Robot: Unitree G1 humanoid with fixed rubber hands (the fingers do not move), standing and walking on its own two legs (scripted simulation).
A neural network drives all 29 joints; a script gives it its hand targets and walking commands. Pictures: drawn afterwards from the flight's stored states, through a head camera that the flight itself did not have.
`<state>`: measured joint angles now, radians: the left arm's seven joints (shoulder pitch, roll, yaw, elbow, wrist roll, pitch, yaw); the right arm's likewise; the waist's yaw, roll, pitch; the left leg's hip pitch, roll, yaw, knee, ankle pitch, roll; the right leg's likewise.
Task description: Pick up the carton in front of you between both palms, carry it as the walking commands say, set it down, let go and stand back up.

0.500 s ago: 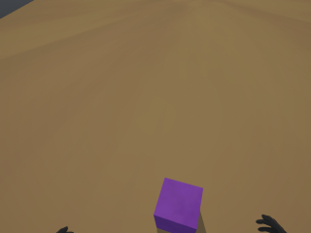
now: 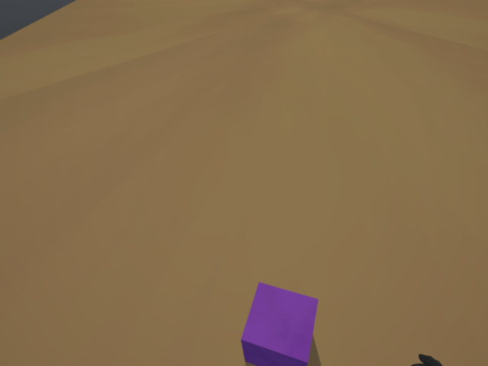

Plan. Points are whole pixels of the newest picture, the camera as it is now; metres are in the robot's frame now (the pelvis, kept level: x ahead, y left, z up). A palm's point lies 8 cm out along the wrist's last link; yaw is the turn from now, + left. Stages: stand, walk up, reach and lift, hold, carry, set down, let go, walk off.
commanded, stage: stand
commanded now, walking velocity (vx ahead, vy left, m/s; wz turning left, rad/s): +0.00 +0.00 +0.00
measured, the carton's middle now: (279, 331) +0.41 -0.07 -0.65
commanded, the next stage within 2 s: none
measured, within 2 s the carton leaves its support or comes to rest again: neither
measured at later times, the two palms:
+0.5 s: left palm out of the picture +0.07 +0.31 -0.09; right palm out of the picture +0.08 -0.30 -0.11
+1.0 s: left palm out of the picture +0.07 +0.32 -0.09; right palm out of the picture +0.07 -0.30 -0.10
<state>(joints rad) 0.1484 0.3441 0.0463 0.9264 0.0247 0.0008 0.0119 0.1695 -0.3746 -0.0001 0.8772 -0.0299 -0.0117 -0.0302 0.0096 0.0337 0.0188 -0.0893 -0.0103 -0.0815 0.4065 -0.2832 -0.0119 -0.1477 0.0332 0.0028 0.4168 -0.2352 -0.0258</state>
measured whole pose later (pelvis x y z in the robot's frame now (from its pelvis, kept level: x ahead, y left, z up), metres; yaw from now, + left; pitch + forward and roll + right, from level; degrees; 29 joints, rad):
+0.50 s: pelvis -0.01 +0.00 +0.00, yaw +0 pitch -3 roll +0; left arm 0.13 0.37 0.03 1.02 0.02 -0.01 0.01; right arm 0.16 -0.39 0.01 0.97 -0.02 -0.02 -0.02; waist 0.01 0.02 0.03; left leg -0.08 -0.02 -0.08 0.36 -0.24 -0.01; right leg -0.14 0.02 0.01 0.37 -0.19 -0.02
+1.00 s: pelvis -0.02 +0.00 +0.00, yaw +0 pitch -3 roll +0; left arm 0.11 0.38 0.02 1.06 0.01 -0.01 0.01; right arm 0.14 -0.40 0.01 1.02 -0.02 -0.02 -0.02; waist 0.01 0.02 0.04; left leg -0.07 -0.02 -0.08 0.34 -0.22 -0.01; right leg -0.13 0.02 0.01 0.35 -0.17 -0.02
